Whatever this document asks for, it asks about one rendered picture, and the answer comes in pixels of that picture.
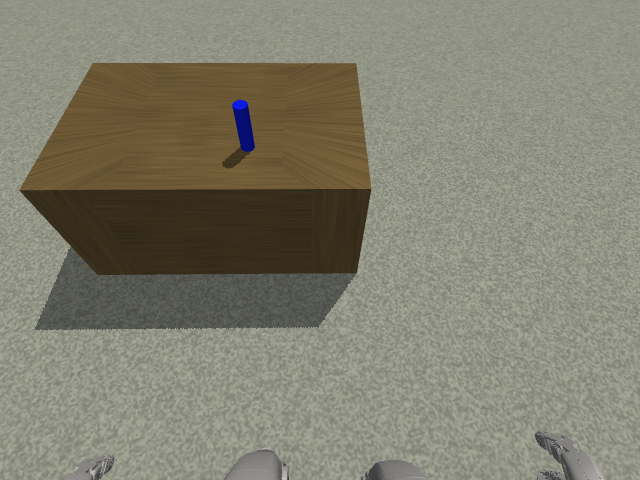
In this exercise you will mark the right robot hand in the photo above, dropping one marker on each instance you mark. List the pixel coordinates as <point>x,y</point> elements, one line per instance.
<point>577,465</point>

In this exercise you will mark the left robot hand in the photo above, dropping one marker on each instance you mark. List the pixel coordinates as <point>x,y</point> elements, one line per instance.
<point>92,469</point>

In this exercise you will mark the can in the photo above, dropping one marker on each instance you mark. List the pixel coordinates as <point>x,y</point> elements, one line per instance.
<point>243,123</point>

